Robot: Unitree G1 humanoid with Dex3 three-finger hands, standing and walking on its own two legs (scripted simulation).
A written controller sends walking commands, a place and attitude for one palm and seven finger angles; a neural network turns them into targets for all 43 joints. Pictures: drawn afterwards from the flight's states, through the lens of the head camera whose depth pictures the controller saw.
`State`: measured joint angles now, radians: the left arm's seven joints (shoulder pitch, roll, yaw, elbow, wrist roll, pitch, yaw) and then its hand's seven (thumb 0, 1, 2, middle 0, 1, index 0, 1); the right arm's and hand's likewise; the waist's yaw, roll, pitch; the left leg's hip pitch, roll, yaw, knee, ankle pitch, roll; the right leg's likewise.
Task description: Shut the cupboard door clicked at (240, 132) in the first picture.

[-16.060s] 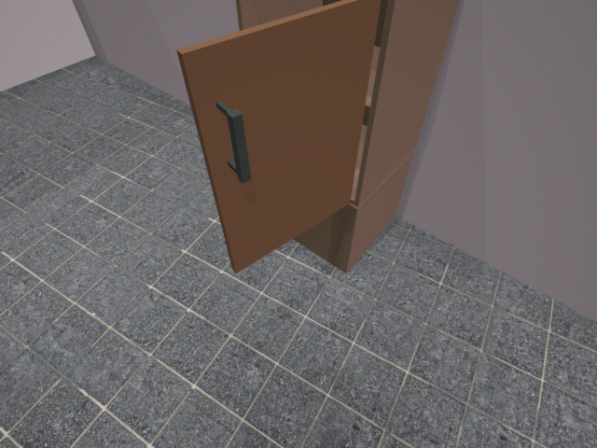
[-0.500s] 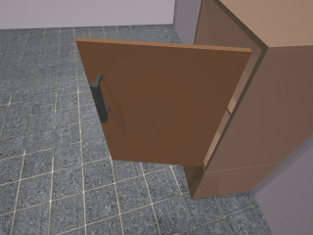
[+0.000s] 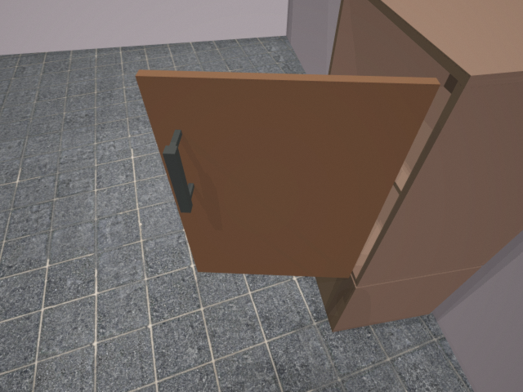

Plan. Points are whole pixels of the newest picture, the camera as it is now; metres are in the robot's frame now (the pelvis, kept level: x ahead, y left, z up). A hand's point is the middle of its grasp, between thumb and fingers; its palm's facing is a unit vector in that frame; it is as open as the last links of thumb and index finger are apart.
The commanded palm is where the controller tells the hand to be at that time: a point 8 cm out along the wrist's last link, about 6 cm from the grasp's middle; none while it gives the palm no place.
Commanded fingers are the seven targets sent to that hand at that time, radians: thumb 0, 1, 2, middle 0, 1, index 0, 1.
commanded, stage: come to a stop and stand still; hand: left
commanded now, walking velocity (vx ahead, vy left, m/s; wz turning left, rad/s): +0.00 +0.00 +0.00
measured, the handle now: (181, 173) +0.44 +0.17 +0.08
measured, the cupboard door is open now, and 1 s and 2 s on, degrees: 78 78 78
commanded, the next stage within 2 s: look again from close up in 0.22 s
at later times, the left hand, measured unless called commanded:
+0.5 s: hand out of the picture +0.03 +0.17 -0.18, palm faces +0.00 -0.98 -0.20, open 7.4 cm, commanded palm none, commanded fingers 0.00 0.90 0.90 -0.20 -0.30 -0.20 -0.30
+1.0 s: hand (154, 391) +0.14 +0.18 -0.09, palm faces +0.22 -0.95 -0.20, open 7.3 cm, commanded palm +0.12 +0.21 -0.06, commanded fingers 0.00 0.90 0.90 -0.31 -0.42 -0.31 -0.42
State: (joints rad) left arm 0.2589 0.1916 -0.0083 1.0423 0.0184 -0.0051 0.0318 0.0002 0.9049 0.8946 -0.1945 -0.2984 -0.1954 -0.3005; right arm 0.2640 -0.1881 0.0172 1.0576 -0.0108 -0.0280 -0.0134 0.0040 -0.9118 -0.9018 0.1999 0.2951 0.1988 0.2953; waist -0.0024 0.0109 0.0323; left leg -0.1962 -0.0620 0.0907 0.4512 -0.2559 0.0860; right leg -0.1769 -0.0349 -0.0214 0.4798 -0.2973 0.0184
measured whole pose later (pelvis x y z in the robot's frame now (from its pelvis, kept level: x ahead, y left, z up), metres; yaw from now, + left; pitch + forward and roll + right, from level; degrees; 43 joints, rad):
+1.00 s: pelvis +0.01 -0.02 +0.00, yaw +2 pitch +0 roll +1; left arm 0.47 0.20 0.02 0.29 -0.11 -0.01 0.10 0.01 0.91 0.89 -0.21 -0.31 -0.21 -0.31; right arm 0.35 -0.18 0.01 0.93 0.04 -0.26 -0.06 0.01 -0.91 -0.90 0.20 0.30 0.20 0.30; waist -0.02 -0.03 0.02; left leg -0.21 -0.08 0.06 0.49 -0.29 0.06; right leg -0.30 -0.03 -0.04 0.76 -0.34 -0.01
